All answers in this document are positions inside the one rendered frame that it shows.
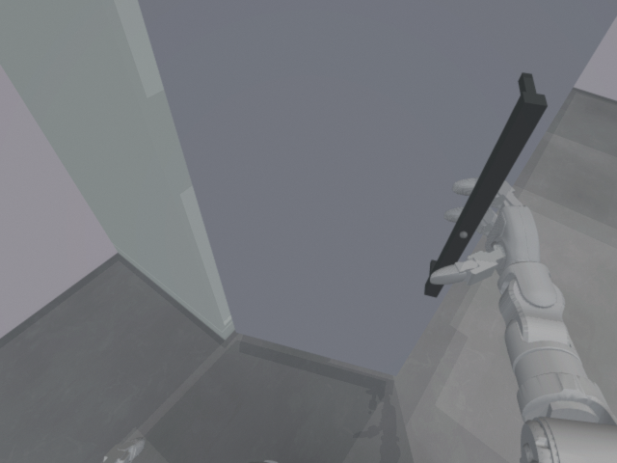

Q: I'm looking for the right robot forearm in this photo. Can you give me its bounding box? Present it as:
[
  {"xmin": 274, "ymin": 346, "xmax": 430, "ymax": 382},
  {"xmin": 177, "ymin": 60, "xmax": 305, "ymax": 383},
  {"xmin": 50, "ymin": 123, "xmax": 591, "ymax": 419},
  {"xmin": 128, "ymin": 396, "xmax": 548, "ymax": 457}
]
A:
[{"xmin": 497, "ymin": 261, "xmax": 617, "ymax": 426}]

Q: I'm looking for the fridge door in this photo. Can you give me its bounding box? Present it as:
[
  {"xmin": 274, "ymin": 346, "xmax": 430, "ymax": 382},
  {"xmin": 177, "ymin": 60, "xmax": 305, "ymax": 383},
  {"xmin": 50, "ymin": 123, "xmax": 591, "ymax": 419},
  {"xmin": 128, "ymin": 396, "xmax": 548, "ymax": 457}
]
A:
[{"xmin": 138, "ymin": 0, "xmax": 617, "ymax": 376}]

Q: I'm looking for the handle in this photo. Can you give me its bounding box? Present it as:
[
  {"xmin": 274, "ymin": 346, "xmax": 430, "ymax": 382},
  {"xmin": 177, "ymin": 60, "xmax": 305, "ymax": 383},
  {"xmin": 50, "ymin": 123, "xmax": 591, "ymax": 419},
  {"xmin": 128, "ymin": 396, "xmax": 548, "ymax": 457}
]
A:
[{"xmin": 424, "ymin": 72, "xmax": 548, "ymax": 297}]

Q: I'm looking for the right robot hand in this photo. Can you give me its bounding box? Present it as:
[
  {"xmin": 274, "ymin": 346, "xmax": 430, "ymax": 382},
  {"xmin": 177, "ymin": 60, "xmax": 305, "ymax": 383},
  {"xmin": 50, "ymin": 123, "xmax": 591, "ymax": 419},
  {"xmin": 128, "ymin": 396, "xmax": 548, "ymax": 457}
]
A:
[{"xmin": 430, "ymin": 177, "xmax": 541, "ymax": 286}]

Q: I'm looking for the robot right upper arm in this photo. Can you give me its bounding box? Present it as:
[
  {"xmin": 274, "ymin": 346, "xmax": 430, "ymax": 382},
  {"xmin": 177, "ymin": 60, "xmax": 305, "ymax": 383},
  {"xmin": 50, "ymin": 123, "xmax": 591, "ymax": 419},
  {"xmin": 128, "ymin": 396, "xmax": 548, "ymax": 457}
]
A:
[{"xmin": 520, "ymin": 417, "xmax": 617, "ymax": 463}]

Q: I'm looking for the left robot hand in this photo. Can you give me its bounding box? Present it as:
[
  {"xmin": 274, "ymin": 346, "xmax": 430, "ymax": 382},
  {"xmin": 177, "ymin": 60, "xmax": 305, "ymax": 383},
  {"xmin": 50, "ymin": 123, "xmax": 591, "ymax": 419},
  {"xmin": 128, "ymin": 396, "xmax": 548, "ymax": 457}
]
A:
[{"xmin": 103, "ymin": 437, "xmax": 145, "ymax": 463}]

